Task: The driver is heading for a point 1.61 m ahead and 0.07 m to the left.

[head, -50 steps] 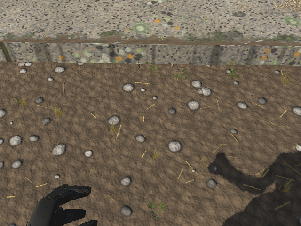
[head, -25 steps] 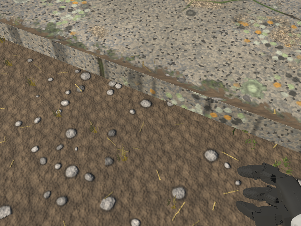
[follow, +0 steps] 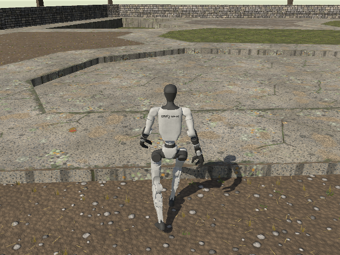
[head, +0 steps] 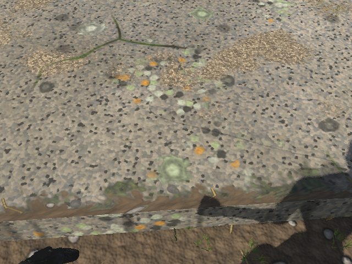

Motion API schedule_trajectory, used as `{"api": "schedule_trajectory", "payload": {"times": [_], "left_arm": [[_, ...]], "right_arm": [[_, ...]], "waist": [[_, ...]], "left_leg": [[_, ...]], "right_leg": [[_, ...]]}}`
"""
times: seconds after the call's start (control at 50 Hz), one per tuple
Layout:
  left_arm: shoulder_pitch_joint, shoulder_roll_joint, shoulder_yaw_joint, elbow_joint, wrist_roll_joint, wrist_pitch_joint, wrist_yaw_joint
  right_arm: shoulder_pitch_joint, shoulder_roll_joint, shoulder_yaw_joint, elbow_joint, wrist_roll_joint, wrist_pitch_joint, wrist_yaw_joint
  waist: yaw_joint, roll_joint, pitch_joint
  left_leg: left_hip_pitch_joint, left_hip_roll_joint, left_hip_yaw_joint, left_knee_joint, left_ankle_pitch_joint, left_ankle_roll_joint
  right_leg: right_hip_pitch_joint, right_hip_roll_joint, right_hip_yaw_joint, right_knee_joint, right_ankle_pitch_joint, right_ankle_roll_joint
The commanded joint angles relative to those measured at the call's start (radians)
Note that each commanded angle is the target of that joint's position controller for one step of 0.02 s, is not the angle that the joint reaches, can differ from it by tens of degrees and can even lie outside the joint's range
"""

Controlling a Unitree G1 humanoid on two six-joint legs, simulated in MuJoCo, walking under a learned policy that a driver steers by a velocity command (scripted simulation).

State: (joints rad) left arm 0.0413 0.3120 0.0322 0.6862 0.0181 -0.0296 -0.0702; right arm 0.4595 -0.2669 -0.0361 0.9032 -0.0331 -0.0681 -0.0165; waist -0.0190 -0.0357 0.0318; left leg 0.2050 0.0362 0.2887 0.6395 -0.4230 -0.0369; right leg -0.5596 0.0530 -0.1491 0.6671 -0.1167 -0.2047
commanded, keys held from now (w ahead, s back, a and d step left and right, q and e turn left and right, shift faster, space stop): e+shift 0.10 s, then shift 0.02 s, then q+shift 0.62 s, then shift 0.12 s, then e+shift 0.14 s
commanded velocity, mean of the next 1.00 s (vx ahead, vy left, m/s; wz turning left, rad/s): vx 0.20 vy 0.00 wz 0.19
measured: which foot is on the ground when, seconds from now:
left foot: down 0.00-0.00, up 0.02-0.40, down 0.42-1.00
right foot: down 0.00-0.42, up 0.44-1.00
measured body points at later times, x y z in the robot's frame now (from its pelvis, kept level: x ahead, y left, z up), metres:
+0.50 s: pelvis +0.31 +0.02 +0.02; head +0.34 +0.03 +0.47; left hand +0.52 +0.24 -0.08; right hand +0.28 -0.25 -0.11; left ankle +0.42 +0.06 -0.70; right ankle +0.20 -0.05 -0.58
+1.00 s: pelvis +0.37 -0.01 +0.04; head +0.38 +0.02 +0.49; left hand +0.43 +0.27 -0.08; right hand +0.58 -0.25 -0.04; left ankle +0.42 +0.06 -0.70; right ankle +0.38 -0.15 -0.54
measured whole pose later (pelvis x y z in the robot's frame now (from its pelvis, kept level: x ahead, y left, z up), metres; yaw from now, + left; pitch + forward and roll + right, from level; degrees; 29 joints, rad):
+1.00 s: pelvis +0.37 -0.01 +0.04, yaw +13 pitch +0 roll -2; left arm 0.23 0.26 0.04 0.64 0.04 0.09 0.03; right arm 0.18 -0.26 -0.06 0.68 -0.02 0.05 -0.07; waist 0.01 -0.04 0.03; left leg -0.31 -0.21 -0.32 0.45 -0.09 0.08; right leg -0.69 0.06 0.03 1.51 -0.35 0.07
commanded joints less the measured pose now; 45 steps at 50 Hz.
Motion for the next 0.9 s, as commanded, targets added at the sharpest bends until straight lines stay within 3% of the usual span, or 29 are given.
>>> {"api": "schedule_trajectory", "payload": {"times": [0.02, 0.04, 0.06, 0.08, 0.1, 0.12, 0.16, 0.2, 0.24, 0.28, 0.32, 0.36, 0.38, 0.4, 0.42, 0.44, 0.46, 0.48, 0.5, 0.52, 0.56, 0.62, 0.68, 0.74, 0.84, 0.9], "left_arm": [[0.383, 0.342, 0.113, 0.076, 0.033, 0.028, 0.048], [0.380, 0.336, 0.125, 0.032, 0.007, 0.027, 0.048], [0.335, 0.290, 0.115, 0.036, -0.005, 0.023, 0.057], [0.285, 0.229, 0.100, 0.048, -0.012, 0.019, 0.062], [0.253, 0.198, 0.089, 0.040, -0.021, 0.010, 0.068], [0.230, 0.158, 0.074, 0.036, -0.027, 0.003, 0.070], [0.217, 0.140, 0.061, 0.045, -0.019, -0.021, 0.060], [0.217, 0.127, 0.055, 0.064, -0.007, -0.035, 0.055], [0.213, 0.074, 0.036, 0.085, -0.010, -0.043, 0.056], [0.237, 0.045, 0.023, 0.102, -0.004, -0.053, 0.064], [0.206, 0.046, 0.019, 0.099, 0.012, -0.054, 0.081], [0.156, 0.063, 0.025, 0.076, 0.015, -0.043, 0.103], [0.127, 0.073, 0.029, 0.064, 0.019, -0.034, 0.114], [0.063, 0.091, 0.036, 0.043, 0.006, -0.023, 0.118], [0.000, 0.109, 0.045, 0.008, -0.010, -0.018, 0.113], [0.152, -0.025, 0.019, -0.024, 0.006, -0.010, 0.097], [0.348, -0.059, -0.002, 0.000, 0.037, 0.000, 0.089], [0.306, -0.007, 0.003, 0.010, 0.042, 0.011, 0.088], [0.223, 0.020, 0.013, -0.008, 0.045, 0.020, 0.089], [0.133, 0.023, 0.016, -0.035, 0.053, 0.032, 0.088], [0.099, -0.015, 0.003, -0.071, 0.048, 0.066, 0.083], [0.086, -0.048, -0.009, -0.105, 0.042, 0.078, 0.087], [0.049, -0.050, -0.010, -0.141, 0.040, 0.086, 0.093], [0.036, -0.062, -0.011, -0.155, 0.035, 0.088, 0.095], [0.044, -0.036, 0.004, -0.169, 0.037, 0.085, 0.107], [0.080, -0.013, 0.013, -0.165, 0.032, 0.088, 0.101]], "right_arm": [[-0.062, -0.088, -0.016, -0.224, 0.008, -0.020, 0.013], [-0.144, -0.139, -0.010, -0.259, 0.006, -0.045, 0.004], [-0.190, -0.144, -0.003, -0.264, 0.010, -0.057, 0.004], [-0.195, -0.136, 0.000, -0.250, 0.004, -0.055, 0.000], [-0.196, -0.136, 0.000, -0.247, -0.009, -0.035, -0.003], [-0.170, -0.138, 0.001, -0.237, -0.021, -0.006, -0.004], [-0.149, -0.112, 0.008, -0.230, -0.018, 0.025, 0.001], [-0.164, -0.057, 0.024, -0.230, -0.001, 0.029, 0.006], [-0.189, -0.029, 0.033, -0.215, 0.016, 0.021, 0.011], [-0.195, -0.009, 0.036, -0.182, 0.032, 0.020, 0.011], [-0.169, -0.026, 0.028, -0.159, 0.025, 0.015, 0.005], [-0.090, -0.088, 0.000, -0.139, 0.005, 0.014, 0.001], [0.002, -0.108, -0.014, -0.111, -0.001, 0.011, 0.002], [0.139, -0.110, -0.028, -0.070, -0.001, 0.007, 0.001], [0.232, -0.145, -0.049, -0.040, 0.008, 0.009, -0.005], [0.130, -0.185, -0.050, -0.040, 0.019, 0.022, -0.003], [0.034, -0.252, -0.075, -0.099, 0.034, 0.027, 0.007], [-0.071, -0.194, -0.073, -0.145, 0.028, 0.045, 0.008], [-0.141, -0.127, -0.055, -0.162, 0.020, 0.066, 0.004], [-0.138, -0.071, -0.040, -0.160, 0.022, 0.075, 0.004], [-0.130, -0.099, -0.050, -0.161, 0.016, 0.080, -0.006], [-0.098, -0.168, -0.075, -0.172, 0.021, 0.082, -0.024], [-0.075, -0.169, -0.084, -0.183, 0.034, 0.100, -0.039], [-0.097, -0.160, -0.090, -0.203, 0.028, 0.113, -0.049], [-0.101, -0.143, -0.089, -0.225, 0.024, 0.111, -0.050], [-0.135, -0.132, -0.079, -0.243, 0.021, 0.114, -0.055]], "waist": [[0.083, -0.286, -0.222], [0.139, -0.066, -0.331], [0.095, 0.050, -0.198], [0.032, 0.128, -0.064], [0.004, 0.141, -0.019], [-0.024, 0.159, -0.014], [-0.054, 0.155, -0.040], [-0.046, 0.086, -0.082], [-0.012, 0.022, -0.103], [0.026, -0.020, -0.123], [0.014, -0.038, -0.117], [-0.025, -0.061, -0.117], [-0.064, -0.065, -0.125], [-0.148, -0.037, -0.132], [-0.212, 0.096, -0.082], [-0.002, 0.319, -0.032], [0.061, 0.291, -0.230], [0.065, 0.142, -0.196], [0.083, 0.019, -0.094], [0.064, -0.046, -0.060], [0.056, 0.010, -0.067], [0.024, 0.042, -0.123], [-0.013, 0.102, -0.136], [-0.036, 0.165, -0.150], [-0.054, 0.144, -0.130], [-0.042, 0.120, -0.117]], "left_leg": [[-0.970, -0.115, -0.161, 1.106, -0.147, -0.023], [-1.040, -0.069, -0.357, 1.088, -0.057, -0.001], [-1.015, -0.021, -0.377, 0.963, 0.021, 0.005], [-0.953, 0.017, -0.362, 0.848, 0.041, -0.001], [-0.891, 0.043, -0.360, 0.781, 0.032, -0.016], [-0.814, 0.063, -0.350, 0.710, 0.034, -0.028], [-0.690, 0.063, -0.306, 0.532, 0.056, -0.029], [-0.640, 0.035, -0.255, 0.347, 0.198, 0.000], [-0.611, 0.013, -0.215, 0.153, 0.414, 0.035], [-0.608, -0.012, -0.194, 0.087, 0.546, 0.059], [-0.605, -0.026, -0.211, 0.090, 0.527, 0.077], [-0.564, -0.059, -0.194, 0.088, 0.402, 0.103], [-0.499, -0.088, -0.191, 0.039, 0.372, 0.116], [-0.378, -0.100, -0.211, -0.117, 0.458, 0.143], [-0.267, -0.014, -0.369, -0.250, 0.964, 0.209], [-0.206, 0.169, -0.752, -0.194, 1.767, 0.316], [-0.168, 0.288, -0.950, -0.263, 1.526, 0.446], [-0.266, 0.269, -0.958, -0.304, 1.103, 0.460], [-0.400, 0.211, -0.895, -0.326, 0.757, 0.417], [-0.468, 0.141, -0.837, -0.323, 0.564, 0.364], [-0.537, 0.065, -0.766, -0.299, 0.492, 0.277], [-0.469, 0.025, -0.782, -0.251, 0.521, 0.212], [-0.375, -0.001, -0.825, -0.249, 0.415, 0.173], [-0.320, -0.016, -0.856, -0.240, 0.415, 0.184], [-0.255, 0.020, -0.882, -0.246, 0.404, 0.235], [-0.263, 0.043, -0.862, -0.262, 0.375, 0.248]], "right_leg": [[0.980, -0.283, 0.720, -0.117, 0.295, -0.274], [0.991, -0.332, 0.892, -0.276, 0.297, -0.297], [0.826, -0.319, 0.813, -0.328, 0.347, -0.253], [0.625, -0.274, 0.705, -0.343, 0.450, -0.206], [0.499, -0.237, 0.615, -0.342, 0.586, -0.180], [0.409, -0.210, 0.529, -0.348, 0.713, -0.153], [0.286, -0.158, 0.395, -0.355, 0.881, -0.107], [0.299, -0.091, 0.267, -0.347, 0.984, -0.023], [0.364, -0.052, 0.178, -0.373, 0.875, 0.065], [0.475, -0.081, 0.120, -0.378, 0.810, 0.100], [0.533, -0.132, 0.080, -0.331, 0.867, 0.107], [0.561, -0.174, 0.058, -0.196, 0.955, 0.107], [0.553, -0.180, 0.047, -0.068, 0.943, 0.112], [0.496, -0.151, 0.017, 0.155, 0.803, 0.131], [0.317, 0.009, -0.022, 0.549, 0.291, 0.177], [0.012, 0.173, 0.073, 0.812, -0.464, 0.220], [-0.005, 0.113, 0.256, 0.922, -0.445, 0.223], [-0.022, 0.079, 0.273, 0.965, -0.381, 0.231], [-0.069, 0.045, 0.263, 0.934, -0.342, 0.232], [-0.110, 0.025, 0.247, 0.923, -0.322, 0.238], [-0.112, 0.019, 0.216, 0.904, -0.247, 0.254], [-0.211, 0.012, 0.206, 0.933, -0.202, 0.279], [-0.305, -0.008, 0.216, 0.898, -0.188, 0.294], [-0.345, 0.005, 0.214, 0.978, -0.195, 0.288], [-0.395, 0.000, 0.218, 1.030, -0.221, 0.269], [-0.353, -0.005, 0.209, 0.960, -0.215, 0.271]]}}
